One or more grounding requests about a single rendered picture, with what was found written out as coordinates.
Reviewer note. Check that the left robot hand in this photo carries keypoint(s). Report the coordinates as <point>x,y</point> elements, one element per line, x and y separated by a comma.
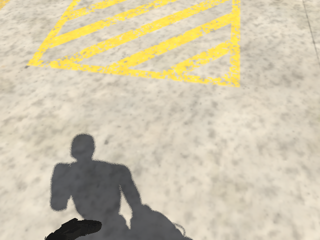
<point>75,228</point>

